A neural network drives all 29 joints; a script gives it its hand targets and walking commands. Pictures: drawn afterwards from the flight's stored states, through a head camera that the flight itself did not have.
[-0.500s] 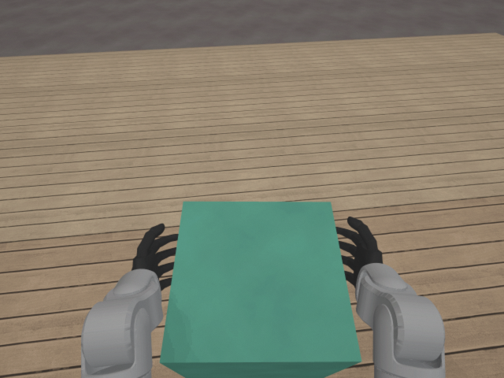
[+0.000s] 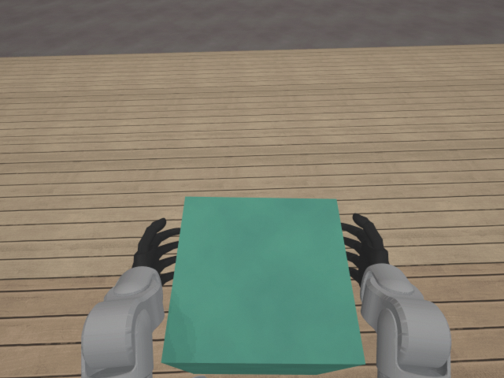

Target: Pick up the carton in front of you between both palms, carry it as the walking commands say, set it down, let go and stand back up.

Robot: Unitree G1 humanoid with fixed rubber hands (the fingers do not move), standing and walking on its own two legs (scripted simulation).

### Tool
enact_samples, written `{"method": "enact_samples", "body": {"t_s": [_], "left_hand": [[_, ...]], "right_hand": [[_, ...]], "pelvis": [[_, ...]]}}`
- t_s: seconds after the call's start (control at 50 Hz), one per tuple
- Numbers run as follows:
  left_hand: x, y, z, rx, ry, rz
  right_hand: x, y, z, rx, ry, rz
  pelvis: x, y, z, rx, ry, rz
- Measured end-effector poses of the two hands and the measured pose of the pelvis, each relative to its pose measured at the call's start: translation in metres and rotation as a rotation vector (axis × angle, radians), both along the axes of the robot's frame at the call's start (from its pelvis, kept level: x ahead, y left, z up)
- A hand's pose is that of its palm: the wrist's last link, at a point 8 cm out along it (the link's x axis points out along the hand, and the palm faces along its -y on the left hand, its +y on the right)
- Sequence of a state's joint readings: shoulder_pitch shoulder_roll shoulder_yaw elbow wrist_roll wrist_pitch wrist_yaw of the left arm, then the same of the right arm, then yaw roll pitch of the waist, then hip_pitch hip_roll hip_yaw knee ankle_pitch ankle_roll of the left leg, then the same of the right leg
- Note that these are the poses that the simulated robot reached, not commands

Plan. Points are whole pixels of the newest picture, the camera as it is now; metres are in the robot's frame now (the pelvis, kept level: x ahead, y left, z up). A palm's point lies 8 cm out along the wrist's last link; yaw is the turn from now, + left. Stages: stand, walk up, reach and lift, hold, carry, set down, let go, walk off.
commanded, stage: carry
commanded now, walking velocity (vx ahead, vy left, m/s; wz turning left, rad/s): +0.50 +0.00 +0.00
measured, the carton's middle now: (257, 295) +0.25 +0.00 +0.02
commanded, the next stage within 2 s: none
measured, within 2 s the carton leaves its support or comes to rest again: neither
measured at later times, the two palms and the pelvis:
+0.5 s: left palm (186, 129) +0.58 +0.15 +0.09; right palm (329, 127) +0.57 -0.15 +0.10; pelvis +0.34 +0.01 +0.00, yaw -2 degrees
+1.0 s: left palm (215, 45) +0.97 +0.12 +0.11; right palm (317, 43) +0.97 -0.18 +0.11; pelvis +0.66 -0.03 +0.00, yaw -1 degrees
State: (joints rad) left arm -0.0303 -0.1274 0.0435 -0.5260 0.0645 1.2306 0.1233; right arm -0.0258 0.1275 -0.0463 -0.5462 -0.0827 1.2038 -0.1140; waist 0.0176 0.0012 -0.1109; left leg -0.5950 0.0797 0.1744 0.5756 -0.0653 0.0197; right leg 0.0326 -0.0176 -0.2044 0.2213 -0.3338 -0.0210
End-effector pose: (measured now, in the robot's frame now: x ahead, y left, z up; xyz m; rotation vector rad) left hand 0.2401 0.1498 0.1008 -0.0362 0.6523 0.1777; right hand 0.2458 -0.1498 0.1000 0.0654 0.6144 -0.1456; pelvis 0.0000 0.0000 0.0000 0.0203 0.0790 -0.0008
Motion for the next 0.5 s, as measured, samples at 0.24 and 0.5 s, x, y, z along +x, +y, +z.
{"method": "enact_samples", "body": {"t_s": [0.24, 0.5], "left_hand": [[0.174, 0.013, -0.038, -0.018, 0.137, -0.096], [0.338, 0.0, -0.009, -0.022, -0.01, -0.044]], "right_hand": [[0.146, 0.014, -0.031, -0.022, 0.139, -0.093], [0.326, 0.0, -0.001, -0.022, -0.006, -0.045]], "pelvis": [[0.161, 0.033, -0.001, -0.025, -0.006, -0.066], [0.341, 0.007, -0.001, -0.036, -0.012, -0.037]]}}
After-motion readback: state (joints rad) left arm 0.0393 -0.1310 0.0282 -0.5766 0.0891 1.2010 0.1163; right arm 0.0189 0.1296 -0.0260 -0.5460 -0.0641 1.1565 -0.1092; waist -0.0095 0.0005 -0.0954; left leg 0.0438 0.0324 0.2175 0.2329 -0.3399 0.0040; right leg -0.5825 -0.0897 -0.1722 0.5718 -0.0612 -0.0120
